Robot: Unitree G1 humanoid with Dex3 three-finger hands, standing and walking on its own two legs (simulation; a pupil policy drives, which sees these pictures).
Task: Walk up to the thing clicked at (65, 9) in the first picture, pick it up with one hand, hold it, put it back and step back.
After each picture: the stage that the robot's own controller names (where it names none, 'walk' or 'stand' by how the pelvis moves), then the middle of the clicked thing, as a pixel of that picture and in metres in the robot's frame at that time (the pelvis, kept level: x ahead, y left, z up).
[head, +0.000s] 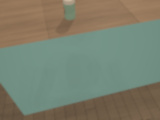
stand; (69, 8) +0.87 +0.11 +0.02
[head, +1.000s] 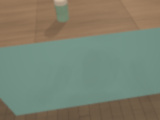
rise first; (61, 9) +0.79 +0.16 +0.04
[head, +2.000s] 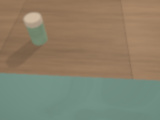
stand; (36, 29) +0.55 +0.24 +0.06
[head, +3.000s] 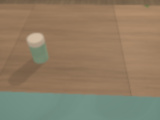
stand; (38, 48) +0.52 +0.22 +0.03
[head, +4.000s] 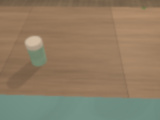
stand; (36, 51) +0.52 +0.23 +0.02
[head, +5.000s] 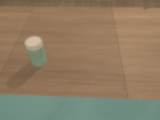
stand; (36, 51) +0.52 +0.23 +0.02
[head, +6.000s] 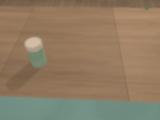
stand; (36, 52) +0.51 +0.23 +0.02
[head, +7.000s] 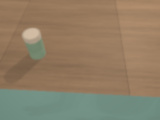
rise first; (34, 44) +0.52 +0.23 +0.02
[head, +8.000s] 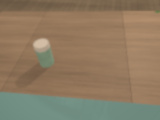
go down; (44, 53) +0.52 +0.24 +0.02
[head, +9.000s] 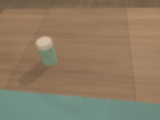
go down; (47, 51) +0.52 +0.23 +0.03
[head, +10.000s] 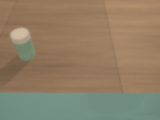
go down; (23, 44) +0.53 +0.23 +0.04
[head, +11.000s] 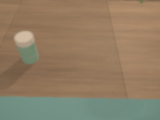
go down; (27, 48) +0.51 +0.22 +0.04
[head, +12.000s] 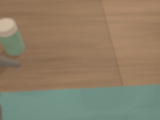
close in; (10, 37) +0.51 +0.24 +0.07
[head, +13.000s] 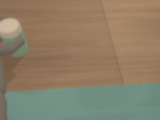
close; (14, 38) +0.49 +0.22 +0.08
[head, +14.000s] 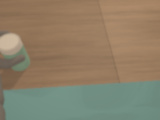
lift; (15, 53) +0.44 +0.21 +0.08
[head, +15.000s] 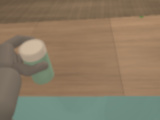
lift; (38, 62) +0.33 +0.15 +0.20
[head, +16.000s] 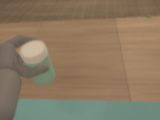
hold; (39, 63) +0.32 +0.15 +0.20
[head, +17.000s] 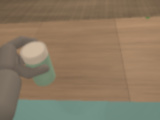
hold; (39, 64) +0.32 +0.15 +0.20
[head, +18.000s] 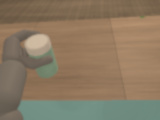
crouch; (42, 57) +0.35 +0.14 +0.20
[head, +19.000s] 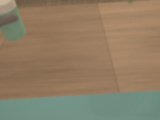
crouch; (8, 18) +0.47 +0.21 +0.23
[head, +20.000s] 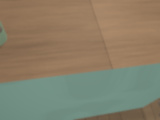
lower; out of the picture +0.52 +0.22 +0.10
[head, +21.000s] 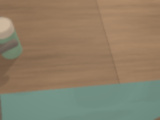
lower; (6, 39) +0.48 +0.22 +0.08
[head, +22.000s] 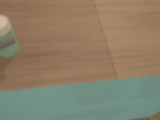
lower; (3, 37) +0.49 +0.22 +0.08
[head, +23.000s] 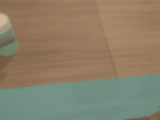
lower; (2, 35) +0.49 +0.22 +0.09
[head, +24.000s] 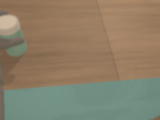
open; (12, 36) +0.49 +0.20 +0.08
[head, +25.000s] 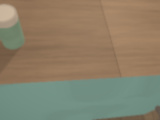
rise; (8, 28) +0.49 +0.20 +0.09
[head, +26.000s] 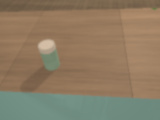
sink last; (49, 55) +0.50 +0.20 +0.06
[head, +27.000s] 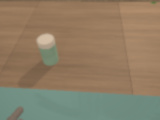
stand; (48, 50) +0.50 +0.19 +0.05
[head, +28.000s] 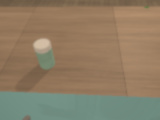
stand; (44, 54) +0.50 +0.20 +0.03
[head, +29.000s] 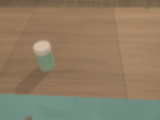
stand; (44, 56) +0.49 +0.20 +0.03
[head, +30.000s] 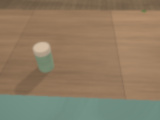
walk; (44, 57) +0.50 +0.20 +0.02
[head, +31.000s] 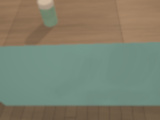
walk; (48, 12) +0.68 +0.20 +0.04
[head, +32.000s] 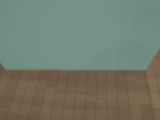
walk; out of the picture +1.02 +0.24 +0.05
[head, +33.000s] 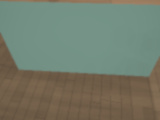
stand; out of the picture +1.16 +0.18 +0.04
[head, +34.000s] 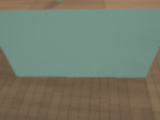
stand; out of the picture +1.16 +0.20 +0.02
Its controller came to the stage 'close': yes
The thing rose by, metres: 0.21
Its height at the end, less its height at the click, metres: +0.00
